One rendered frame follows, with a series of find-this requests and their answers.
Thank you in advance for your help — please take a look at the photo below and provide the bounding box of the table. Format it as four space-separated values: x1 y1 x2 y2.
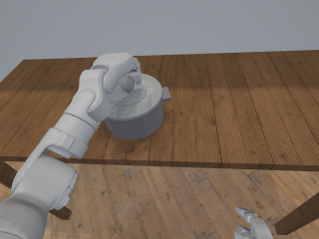
0 50 319 235

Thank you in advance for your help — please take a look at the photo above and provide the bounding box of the lid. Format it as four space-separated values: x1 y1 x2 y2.
107 73 162 121

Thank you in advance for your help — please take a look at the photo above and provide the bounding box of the robot right hand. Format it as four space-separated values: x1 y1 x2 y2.
234 206 273 239

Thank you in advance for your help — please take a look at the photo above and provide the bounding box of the robot left hand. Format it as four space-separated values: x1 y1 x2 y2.
93 52 142 102

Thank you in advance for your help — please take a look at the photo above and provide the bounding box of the robot left forearm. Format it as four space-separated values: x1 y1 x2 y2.
11 63 119 194

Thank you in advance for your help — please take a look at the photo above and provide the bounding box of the knob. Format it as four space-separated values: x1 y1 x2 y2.
119 75 135 93

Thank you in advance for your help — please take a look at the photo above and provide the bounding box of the left robot upper arm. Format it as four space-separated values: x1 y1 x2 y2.
0 152 79 239

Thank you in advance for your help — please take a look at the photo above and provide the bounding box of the pot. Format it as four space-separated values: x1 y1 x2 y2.
104 87 171 140

